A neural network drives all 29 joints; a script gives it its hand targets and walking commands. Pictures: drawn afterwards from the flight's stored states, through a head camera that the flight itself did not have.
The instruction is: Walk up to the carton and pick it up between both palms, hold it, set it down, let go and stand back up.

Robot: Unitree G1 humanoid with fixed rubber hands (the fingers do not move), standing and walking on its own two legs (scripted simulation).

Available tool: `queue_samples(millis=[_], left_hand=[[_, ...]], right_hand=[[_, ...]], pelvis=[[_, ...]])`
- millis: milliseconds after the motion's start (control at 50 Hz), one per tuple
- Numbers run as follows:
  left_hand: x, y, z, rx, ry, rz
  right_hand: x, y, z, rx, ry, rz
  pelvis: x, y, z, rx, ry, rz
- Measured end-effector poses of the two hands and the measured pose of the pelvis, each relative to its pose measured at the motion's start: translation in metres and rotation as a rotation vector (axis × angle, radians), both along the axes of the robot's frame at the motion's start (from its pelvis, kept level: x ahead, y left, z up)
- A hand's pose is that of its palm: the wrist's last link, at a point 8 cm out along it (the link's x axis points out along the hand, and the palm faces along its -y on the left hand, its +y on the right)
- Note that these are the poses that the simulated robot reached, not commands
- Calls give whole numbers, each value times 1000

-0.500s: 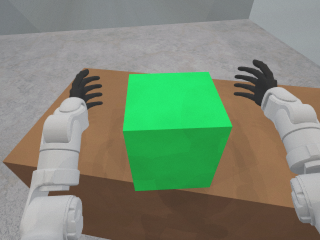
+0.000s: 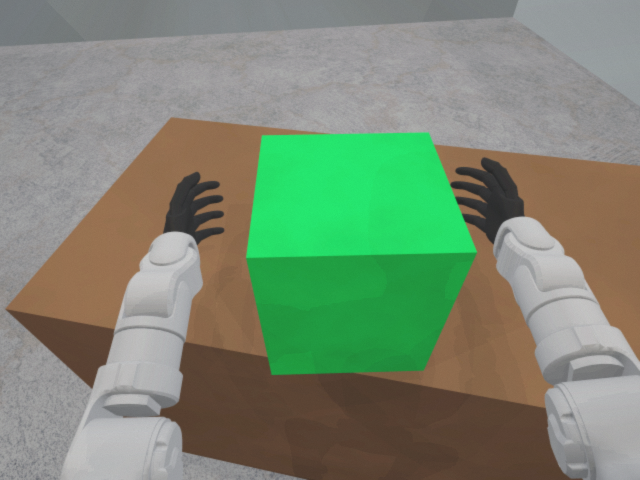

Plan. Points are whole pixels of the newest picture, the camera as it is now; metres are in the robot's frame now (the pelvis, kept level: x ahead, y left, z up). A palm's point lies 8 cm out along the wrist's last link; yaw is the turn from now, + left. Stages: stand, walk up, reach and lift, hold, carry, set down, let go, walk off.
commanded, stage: reach and lift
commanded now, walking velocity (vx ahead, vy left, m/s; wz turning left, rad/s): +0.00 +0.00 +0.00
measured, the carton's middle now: (346, 258) +0.40 +0.04 +0.08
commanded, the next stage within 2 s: none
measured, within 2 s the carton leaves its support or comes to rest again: neither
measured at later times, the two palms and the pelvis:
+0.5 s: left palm (214, 229) +0.38 +0.20 +0.13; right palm (470, 218) +0.44 -0.11 +0.13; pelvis +0.00 +0.00 +0.00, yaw +0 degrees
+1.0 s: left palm (223, 227) +0.38 +0.19 +0.13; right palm (466, 217) +0.44 -0.11 +0.13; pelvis +0.00 -0.01 +0.00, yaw +0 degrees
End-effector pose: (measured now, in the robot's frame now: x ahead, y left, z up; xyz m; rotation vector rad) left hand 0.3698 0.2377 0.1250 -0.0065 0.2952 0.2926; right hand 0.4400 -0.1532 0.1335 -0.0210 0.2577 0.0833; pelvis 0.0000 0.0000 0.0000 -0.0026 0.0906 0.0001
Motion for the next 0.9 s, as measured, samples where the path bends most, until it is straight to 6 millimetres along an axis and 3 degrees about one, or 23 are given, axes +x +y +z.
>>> queue_samples(millis=[120,280,580,900], left_hand=[[1,-2,3,10,-26,-6],[4,-13,8,9,-28,-17],[11,-48,7,-10,-50,-19],[12,-49,9,-16,-33,1]], right_hand=[[2,13,-3,6,-8,9],[3,17,3,-1,-12,-2],[-2,43,0,9,-16,-23],[-2,44,1,15,-3,-43]], pelvis=[[1,1,0,-6,0,5],[1,2,0,-8,-10,4],[-3,1,0,-5,-24,-11],[-3,-4,-1,-6,-29,-12]])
